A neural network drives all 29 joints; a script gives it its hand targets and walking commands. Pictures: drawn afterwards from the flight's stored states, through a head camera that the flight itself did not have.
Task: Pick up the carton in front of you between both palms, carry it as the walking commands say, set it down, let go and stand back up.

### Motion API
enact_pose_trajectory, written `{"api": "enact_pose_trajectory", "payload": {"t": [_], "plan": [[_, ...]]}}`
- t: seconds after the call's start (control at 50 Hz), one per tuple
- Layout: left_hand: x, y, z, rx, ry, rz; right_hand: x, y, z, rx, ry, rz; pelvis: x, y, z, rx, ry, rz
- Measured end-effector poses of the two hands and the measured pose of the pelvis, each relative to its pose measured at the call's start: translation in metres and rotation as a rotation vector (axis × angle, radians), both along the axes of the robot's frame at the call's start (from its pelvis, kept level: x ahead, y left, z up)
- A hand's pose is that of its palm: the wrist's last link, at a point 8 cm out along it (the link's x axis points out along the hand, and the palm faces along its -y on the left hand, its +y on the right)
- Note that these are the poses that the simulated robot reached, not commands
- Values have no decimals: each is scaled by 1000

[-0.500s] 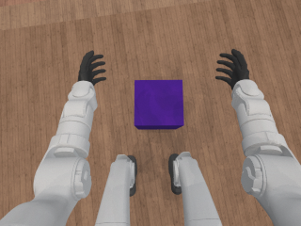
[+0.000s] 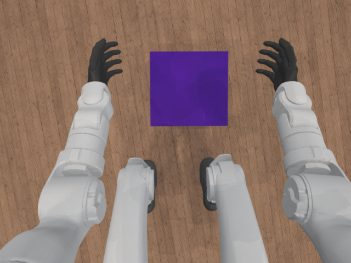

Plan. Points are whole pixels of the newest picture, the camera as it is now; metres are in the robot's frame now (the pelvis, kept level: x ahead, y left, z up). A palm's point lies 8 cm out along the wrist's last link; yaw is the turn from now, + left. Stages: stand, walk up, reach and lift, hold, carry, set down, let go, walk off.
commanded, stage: reach and lift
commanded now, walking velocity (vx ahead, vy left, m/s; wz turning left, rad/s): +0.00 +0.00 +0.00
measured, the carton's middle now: (186, 94) +0.46 -0.04 -0.41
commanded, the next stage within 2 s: none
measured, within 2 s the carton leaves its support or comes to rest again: leaves its support in 1.30 s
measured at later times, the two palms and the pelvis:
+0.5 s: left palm (121, 88) +0.47 +0.16 -0.34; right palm (248, 90) +0.45 -0.22 -0.34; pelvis -0.05 +0.00 -0.15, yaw +0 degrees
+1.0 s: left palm (132, 88) +0.47 +0.13 -0.33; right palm (238, 89) +0.46 -0.19 -0.34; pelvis -0.05 +0.00 -0.15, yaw +1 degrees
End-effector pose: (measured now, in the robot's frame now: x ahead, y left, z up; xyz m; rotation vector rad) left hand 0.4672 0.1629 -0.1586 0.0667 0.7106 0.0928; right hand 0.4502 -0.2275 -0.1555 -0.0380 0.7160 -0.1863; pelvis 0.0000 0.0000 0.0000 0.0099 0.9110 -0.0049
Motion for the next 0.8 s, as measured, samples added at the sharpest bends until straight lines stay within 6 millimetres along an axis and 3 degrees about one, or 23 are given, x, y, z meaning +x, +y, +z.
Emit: {"api": "enact_pose_trajectory", "payload": {"t": [0.12, 0.22, 0.46, 0.6, 0.8], "plan": [[-4, 0, -60, -1, -13, 0, -4, -2, -59, -2, -15, -7, -19, 3, -57, 0, -48, 0], [-2, -2, -97, -2, -15, 4, -3, 1, -97, 4, -19, -10, -35, 4, -95, 1, -115, 1], [3, -6, -171, 6, 45, 0, 2, 8, -176, 9, 35, -9, -49, 2, -149, 3, -219, -1], [8, 1, -182, 13, 31, 8, 6, 14, -194, 8, 27, 19, -42, -1, -161, 8, -242, 9], [2, -13, -170, -4, 32, -3, 3, 14, -181, 11, 23, 29, -39, -1, -157, 9, -224, 8]]}}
